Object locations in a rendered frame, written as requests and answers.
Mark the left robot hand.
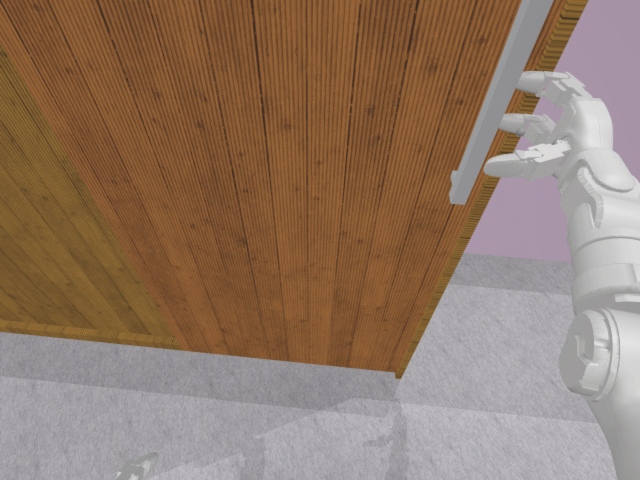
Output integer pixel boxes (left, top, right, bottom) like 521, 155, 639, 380
116, 452, 158, 480

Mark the right robot hand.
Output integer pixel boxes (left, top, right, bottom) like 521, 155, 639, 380
484, 71, 613, 181

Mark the handle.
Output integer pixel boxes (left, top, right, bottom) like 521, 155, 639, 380
449, 0, 554, 205

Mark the wardrobe door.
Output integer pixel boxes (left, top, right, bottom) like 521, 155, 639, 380
0, 0, 567, 373
0, 42, 175, 338

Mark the robot right forearm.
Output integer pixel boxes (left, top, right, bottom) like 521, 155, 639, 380
557, 148, 640, 316

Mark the right robot upper arm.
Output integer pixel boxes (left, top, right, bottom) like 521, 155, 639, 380
559, 307, 640, 480

